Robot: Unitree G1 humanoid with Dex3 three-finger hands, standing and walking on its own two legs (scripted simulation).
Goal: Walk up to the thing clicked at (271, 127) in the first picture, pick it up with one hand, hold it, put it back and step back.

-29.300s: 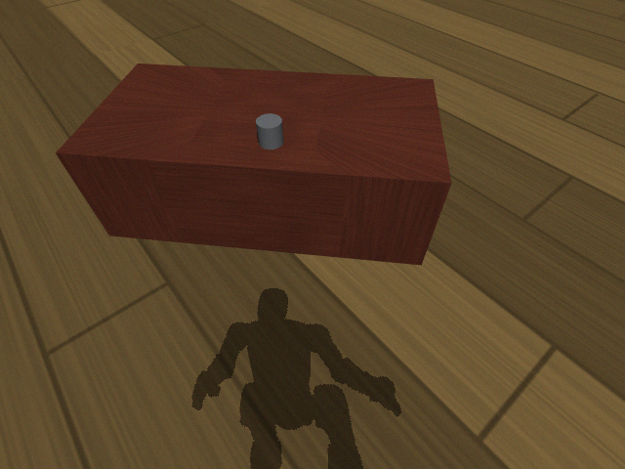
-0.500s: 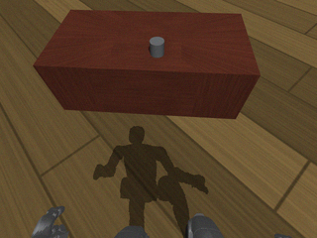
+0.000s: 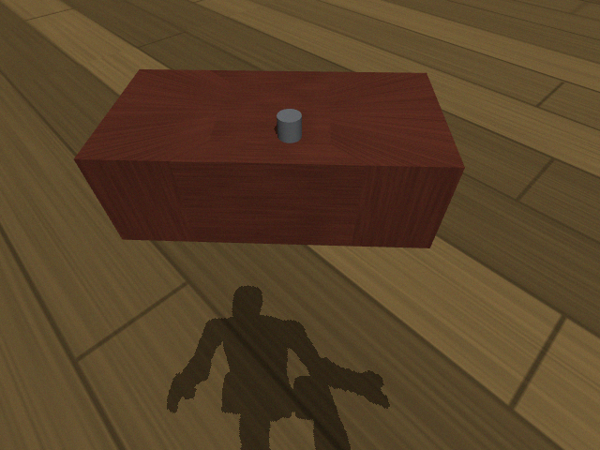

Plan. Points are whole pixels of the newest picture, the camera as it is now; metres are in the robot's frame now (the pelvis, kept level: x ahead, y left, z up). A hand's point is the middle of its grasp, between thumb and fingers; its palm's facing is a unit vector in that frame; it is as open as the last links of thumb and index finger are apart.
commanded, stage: step back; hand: left
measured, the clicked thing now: (289, 126) +1.18 +0.14 -0.27
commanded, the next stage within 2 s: stand in 0.60 s
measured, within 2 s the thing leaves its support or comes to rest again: neither
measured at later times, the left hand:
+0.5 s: hand (150, 432) +0.16 +0.26 -0.14, palm faces +0.01 -0.94 -0.35, open 7.4 cm
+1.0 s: hand out of the picture +0.12 +0.24 -0.14, palm faces -0.03 -0.94 -0.33, open 7.4 cm
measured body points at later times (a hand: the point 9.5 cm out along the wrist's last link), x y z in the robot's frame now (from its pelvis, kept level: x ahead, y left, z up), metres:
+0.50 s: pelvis +0.05 +0.00 +0.00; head +0.07 +0.01 +0.45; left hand +0.16 +0.31 -0.12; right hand +0.13 -0.30 -0.12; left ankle +0.04 +0.12 -0.73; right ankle +0.02 -0.13 -0.73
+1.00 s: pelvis +0.03 -0.01 +0.02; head +0.04 +0.00 +0.47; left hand +0.12 +0.29 -0.12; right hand +0.13 -0.30 -0.11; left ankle +0.04 +0.12 -0.73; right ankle +0.02 -0.13 -0.73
